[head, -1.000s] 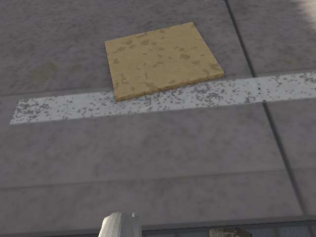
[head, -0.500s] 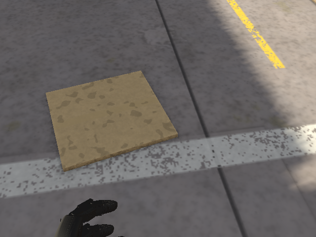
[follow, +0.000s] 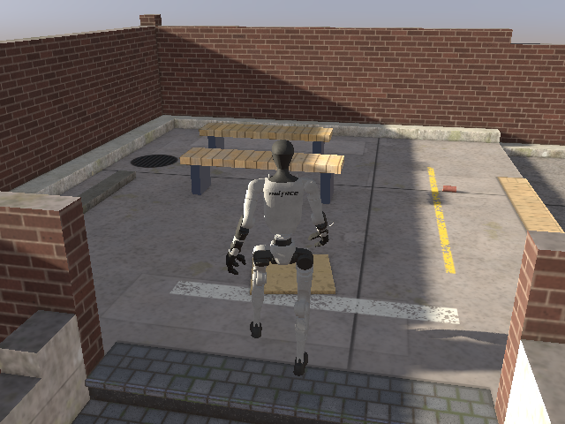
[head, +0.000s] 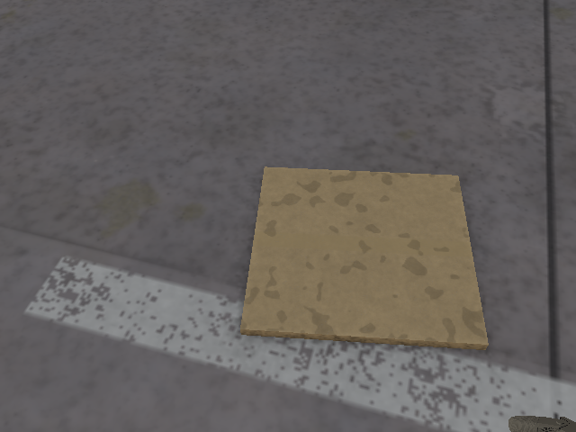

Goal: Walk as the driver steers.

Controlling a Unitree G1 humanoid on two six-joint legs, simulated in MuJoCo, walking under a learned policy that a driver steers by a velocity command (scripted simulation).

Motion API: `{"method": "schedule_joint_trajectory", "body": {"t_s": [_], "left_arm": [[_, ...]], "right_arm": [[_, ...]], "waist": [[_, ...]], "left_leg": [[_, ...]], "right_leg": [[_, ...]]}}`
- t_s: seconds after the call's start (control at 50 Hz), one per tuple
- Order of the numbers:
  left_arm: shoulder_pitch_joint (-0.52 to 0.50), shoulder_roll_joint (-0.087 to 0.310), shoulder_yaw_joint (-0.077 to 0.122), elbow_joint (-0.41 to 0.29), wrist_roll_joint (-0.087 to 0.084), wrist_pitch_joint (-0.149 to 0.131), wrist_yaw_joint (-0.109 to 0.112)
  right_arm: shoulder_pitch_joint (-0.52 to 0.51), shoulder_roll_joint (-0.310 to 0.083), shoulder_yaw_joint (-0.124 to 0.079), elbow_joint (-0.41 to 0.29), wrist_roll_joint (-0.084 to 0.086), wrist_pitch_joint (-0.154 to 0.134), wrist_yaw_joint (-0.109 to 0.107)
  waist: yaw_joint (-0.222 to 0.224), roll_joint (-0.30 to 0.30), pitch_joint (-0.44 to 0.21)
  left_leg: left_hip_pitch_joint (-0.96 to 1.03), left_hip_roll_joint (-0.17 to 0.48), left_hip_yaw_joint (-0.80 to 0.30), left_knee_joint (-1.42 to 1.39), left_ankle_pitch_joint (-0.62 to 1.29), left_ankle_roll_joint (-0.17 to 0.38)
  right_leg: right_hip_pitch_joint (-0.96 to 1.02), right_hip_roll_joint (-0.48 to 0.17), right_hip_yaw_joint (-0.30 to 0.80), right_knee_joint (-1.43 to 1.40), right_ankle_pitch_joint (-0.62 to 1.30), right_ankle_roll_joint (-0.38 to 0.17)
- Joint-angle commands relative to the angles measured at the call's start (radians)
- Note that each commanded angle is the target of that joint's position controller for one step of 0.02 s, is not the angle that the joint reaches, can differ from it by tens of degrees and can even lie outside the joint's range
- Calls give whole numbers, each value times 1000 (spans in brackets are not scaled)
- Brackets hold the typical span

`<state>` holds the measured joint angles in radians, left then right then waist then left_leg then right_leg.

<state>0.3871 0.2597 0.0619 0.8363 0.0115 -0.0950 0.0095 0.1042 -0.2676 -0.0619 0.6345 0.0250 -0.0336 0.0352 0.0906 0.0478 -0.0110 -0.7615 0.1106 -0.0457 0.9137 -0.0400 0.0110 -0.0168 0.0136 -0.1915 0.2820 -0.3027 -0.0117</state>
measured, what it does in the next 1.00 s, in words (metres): walks ahead: left foot, then right foot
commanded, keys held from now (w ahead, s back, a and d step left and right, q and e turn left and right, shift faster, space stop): w+q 0.20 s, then w+e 0.42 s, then e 0.38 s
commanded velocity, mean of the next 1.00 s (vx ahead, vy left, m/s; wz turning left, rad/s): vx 0.40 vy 0.00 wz -0.09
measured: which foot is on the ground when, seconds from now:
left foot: up 0.00-0.14, down 0.16-0.72, up 0.74-1.00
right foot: down 0.00-0.16, up 0.18-0.70, down 0.72-1.00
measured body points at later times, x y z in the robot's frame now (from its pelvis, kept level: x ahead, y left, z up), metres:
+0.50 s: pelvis +0.29 +0.06 +0.01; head +0.31 +0.08 +0.46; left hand +0.42 +0.34 -0.10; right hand +0.40 -0.19 -0.11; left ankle +0.22 +0.13 -0.74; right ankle +0.48 -0.10 -0.66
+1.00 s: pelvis +0.52 +0.03 +0.00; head +0.57 +0.00 +0.45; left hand +0.69 +0.29 -0.10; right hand +0.67 -0.25 -0.10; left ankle +0.62 +0.20 -0.66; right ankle +0.56 -0.05 -0.74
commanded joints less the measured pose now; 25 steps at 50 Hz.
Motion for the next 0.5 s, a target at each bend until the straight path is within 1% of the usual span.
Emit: {"method": "schedule_joint_trajectory", "body": {"t_s": [0.02, 0.04, 0.06, 0.08, 0.1, 0.12, 0.14, 0.16, 0.18, 0.2, 0.22, 0.24, 0.26, 0.28, 0.3, 0.32, 0.36, 0.4, 0.46, 0.5], "left_arm": [[-51, 170, 36, -61, -13, -9, 6], [-37, 179, 39, -51, -19, -3, 5], [-35, 187, 41, -47, -24, 3, 5], [-40, 201, 44, -44, -26, 9, 7], [-40, 218, 49, -43, -29, 13, 11], [-48, 236, 56, -44, -33, 19, 16], [-65, 238, 57, -50, -41, 25, 21], [-64, 209, 46, -74, -29, 19, 26], [41, 52, -6, -136, 18, -4, 8], [-50, 114, -3, -159, -8, -46, -7], [-131, 146, 8, -171, -51, -58, -14], [-143, 134, 0, -174, -47, -60, -7], [-148, 135, 4, -160, -28, -53, 2], [-120, 137, 10, -149, -22, -37, 2], [-93, 128, 11, -137, -21, -19, -1], [-77, 110, 9, -125, -20, -2, 0], [-108, 86, 3, -127, -18, 19, 5], [-163, 75, 0, -136, -17, 25, 5], [-242, 66, -2, -143, -24, 19, -10], [-311, 54, -7, -160, -29, 15, -21]], "right_arm": [[-116, 1, 16, -100, 3, -13, 24], [-138, -4, 15, -114, 5, -13, 29], [-150, -12, 12, -126, 5, -13, 33], [-142, -31, 4, -132, 2, -11, 34], [-114, -52, -7, -134, -3, -6, 34], [-42, -82, -23, -121, -7, -2, 31], [113, -128, -51, -85, -7, 1, 24], [289, -201, -85, -45, -7, 8, 3], [271, -319, -100, -49, -2, -1, -9], [329, -251, -81, -74, -9, -12, -12], [299, -178, -60, -51, -24, -20, -12], [218, -135, -46, -57, -17, -24, -13], [149, -98, -32, -65, -15, -29, -10], [113, -68, -20, -62, -26, -36, -9], [103, -63, -17, -51, -33, -44, -7], [106, -70, -18, -33, -32, -54, -6], [127, -97, -24, 3, -35, -70, -8], [153, -104, -26, 34, -38, -73, -18], [165, -109, -24, 57, -38, -73, -28], [184, -124, -26, 74, -35, -74, -32]], "waist": [[-10, -81, 95], [-6, -85, 98], [-11, -90, 96], [-28, -111, 77], [-52, -143, 42], [-101, -165, -10], [-189, -150, -88], [-266, -94, -175], [-137, 198, -267], [-214, 126, -446], [-221, 73, -321], [-171, -2, -215], [-128, -49, -147], [-89, -30, -120], [-67, -19, -106], [-56, -18, -89], [-57, -17, -41], [-75, -10, -11], [-111, 3, 8], [-144, 2, 33]], "left_leg": [[-4, -6, 55, -148, 33, 23], [5, -13, 73, -182, 11, 37], [32, -29, 92, -213, -17, 53], [85, -59, 119, -239, -57, 73], [156, -99, 151, -247, -107, 94], [265, -143, 173, -260, -142, 120], [485, -184, 176, -337, -83, 157], [804, -125, 42, -354, -37, 204], [1182, 164, -498, -387, -102, 383], [1225, 237, -796, -565, -244, 440], [1134, 211, -626, -589, -184, 370], [960, 179, -483, -587, -83, 327], [804, 146, -379, -598, 28, 299], [695, 120, -310, -624, 95, 288], [625, 108, -275, -652, 112, 284], [583, 103, -236, -676, 145, 286], [532, 96, -147, -714, 197, 274], [547, 78, -74, -729, 230, 247], [586, 48, 24, -742, 200, 191], [626, 63, 47, -758, 163, 173]], "right_leg": [[-3, -282, 96, -91, 447, -135], [31, -289, 80, -74, 487, -126], [58, -296, 64, -50, 578, -118], [79, -293, 38, -3, 728, -106], [101, -293, 21, 67, 900, -97], [105, -286, 3, 183, 1044, -86], [38, -259, -24, 376, 1060, -63], [-200, -216, -21, 656, 807, -24], [-685, -29, 37, 1035, -205, 36], [-777, 10, 279, 1176, -266, 32], [-842, -51, 291, 1172, -154, 15], [-817, -102, 272, 1093, -59, 9], [-757, -140, 259, 1028, -18, 16], [-682, -167, 270, 989, 7, 18], [-635, -176, 270, 966, 18, 20], [-621, -178, 263, 943, 28, 28], [-649, -179, 260, 880, 96, 40], [-702, -174, 264, 791, 211, 42], [-689, -142, 257, 592, 394, 26], [-683, -120, 240, 479, 456, 13]]}}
